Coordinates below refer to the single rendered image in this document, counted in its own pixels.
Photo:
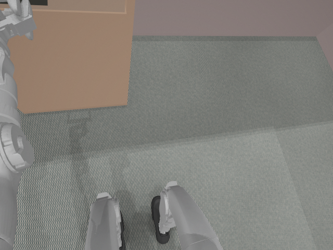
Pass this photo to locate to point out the right robot foot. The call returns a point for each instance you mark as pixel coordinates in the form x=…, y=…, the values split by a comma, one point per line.
x=164, y=237

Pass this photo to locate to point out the robot left upper arm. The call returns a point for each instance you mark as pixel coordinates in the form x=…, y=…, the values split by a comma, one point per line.
x=16, y=155

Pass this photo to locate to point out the drawer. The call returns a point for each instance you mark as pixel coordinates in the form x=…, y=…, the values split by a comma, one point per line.
x=81, y=5

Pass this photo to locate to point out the left robot hand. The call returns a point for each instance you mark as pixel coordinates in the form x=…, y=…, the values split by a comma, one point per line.
x=16, y=20

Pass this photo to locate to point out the cabinet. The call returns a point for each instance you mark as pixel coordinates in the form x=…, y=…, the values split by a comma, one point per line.
x=76, y=60

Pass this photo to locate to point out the left robot thigh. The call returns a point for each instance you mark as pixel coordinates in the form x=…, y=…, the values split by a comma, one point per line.
x=102, y=226

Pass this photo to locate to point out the left robot forearm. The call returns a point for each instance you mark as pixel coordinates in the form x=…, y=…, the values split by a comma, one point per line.
x=8, y=88

